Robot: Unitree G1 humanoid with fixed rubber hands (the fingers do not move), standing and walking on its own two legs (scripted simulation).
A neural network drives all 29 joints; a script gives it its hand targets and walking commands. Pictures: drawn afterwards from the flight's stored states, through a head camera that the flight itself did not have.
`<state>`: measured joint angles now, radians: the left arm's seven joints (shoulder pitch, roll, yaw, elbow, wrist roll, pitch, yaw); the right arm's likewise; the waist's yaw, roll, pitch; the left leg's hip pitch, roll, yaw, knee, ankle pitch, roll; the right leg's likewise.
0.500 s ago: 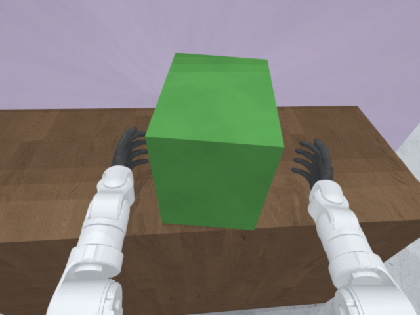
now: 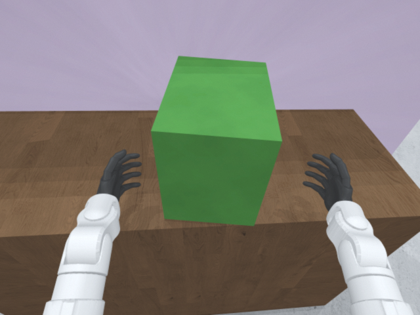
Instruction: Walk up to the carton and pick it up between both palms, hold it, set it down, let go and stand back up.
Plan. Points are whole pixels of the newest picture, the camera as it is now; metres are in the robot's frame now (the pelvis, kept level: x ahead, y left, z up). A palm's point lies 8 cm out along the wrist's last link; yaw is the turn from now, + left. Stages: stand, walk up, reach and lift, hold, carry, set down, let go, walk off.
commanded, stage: set down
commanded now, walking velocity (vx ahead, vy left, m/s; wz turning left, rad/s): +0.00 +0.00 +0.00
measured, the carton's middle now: (215, 139) +0.46 +0.01 +0.10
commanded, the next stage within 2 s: none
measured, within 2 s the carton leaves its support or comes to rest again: neither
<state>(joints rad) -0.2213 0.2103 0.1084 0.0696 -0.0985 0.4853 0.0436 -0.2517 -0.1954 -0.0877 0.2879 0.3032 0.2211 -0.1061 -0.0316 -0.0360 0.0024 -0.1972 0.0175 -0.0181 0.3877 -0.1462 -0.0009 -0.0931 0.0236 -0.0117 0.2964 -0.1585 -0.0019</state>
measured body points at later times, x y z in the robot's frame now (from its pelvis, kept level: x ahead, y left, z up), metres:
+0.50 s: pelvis +0.01 +0.00 +0.00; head +0.00 +0.02 +0.45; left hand +0.26 +0.22 +0.09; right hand +0.25 -0.22 +0.10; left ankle +0.04 +0.11 -0.75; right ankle +0.00 -0.12 -0.75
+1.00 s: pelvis +0.01 +0.00 +0.00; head +0.00 +0.02 +0.45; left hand +0.24 +0.21 +0.07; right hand +0.21 -0.22 +0.08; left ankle +0.04 +0.11 -0.75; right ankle +0.00 -0.12 -0.75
